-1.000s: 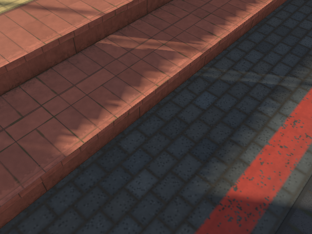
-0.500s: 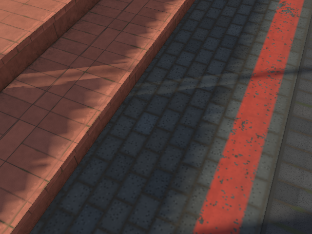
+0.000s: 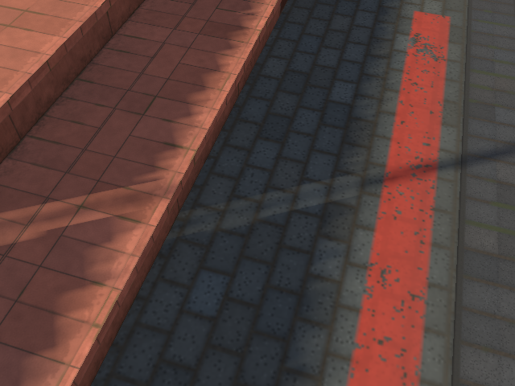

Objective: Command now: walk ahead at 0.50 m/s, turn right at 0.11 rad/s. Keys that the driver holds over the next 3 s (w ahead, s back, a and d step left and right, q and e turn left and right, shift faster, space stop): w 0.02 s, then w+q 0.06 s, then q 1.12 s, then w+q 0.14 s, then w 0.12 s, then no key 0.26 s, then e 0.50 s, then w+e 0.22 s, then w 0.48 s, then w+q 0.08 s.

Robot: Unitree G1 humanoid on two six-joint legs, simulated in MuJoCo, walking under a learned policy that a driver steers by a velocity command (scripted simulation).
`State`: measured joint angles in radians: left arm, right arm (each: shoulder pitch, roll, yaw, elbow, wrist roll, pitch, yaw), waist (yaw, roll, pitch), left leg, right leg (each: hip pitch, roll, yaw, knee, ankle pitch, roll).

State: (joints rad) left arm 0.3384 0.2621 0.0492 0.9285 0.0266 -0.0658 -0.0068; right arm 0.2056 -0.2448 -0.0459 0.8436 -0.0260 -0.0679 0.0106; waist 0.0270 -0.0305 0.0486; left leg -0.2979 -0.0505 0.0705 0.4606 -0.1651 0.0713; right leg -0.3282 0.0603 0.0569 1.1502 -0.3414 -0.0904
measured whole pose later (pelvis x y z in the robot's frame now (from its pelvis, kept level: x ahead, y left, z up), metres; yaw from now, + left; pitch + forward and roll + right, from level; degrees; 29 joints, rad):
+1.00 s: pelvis +0.16 +0.00 +0.01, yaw +31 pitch +1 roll -2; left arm 0.21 0.29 0.07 0.79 0.03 0.05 0.01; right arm 0.25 -0.27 -0.06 0.74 -0.01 0.04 0.00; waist 0.00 -0.03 0.04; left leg -0.25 -0.06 -0.06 0.44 -0.21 0.07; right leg -0.52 -0.02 0.01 1.03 -0.34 0.04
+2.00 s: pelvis +0.22 +0.08 +0.01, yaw +43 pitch -1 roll +0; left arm 0.25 0.24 0.05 0.91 0.03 0.04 0.00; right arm 0.17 -0.21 -0.01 0.86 -0.02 -0.01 -0.06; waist 0.03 -0.03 0.07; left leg -0.20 -0.01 0.11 0.39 -0.17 0.06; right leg -0.40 -0.02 -0.01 0.92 -0.43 0.00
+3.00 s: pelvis +0.45 +0.19 +0.01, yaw +22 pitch +1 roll +0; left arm 0.21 0.26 0.04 0.84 0.05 -0.04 -0.05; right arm 0.41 -0.20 -0.04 0.95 -0.01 -0.08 0.01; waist -0.01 -0.06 0.02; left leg -0.06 -0.06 0.02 0.27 -0.22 0.06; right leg -0.63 -0.06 0.00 1.06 -0.19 -0.01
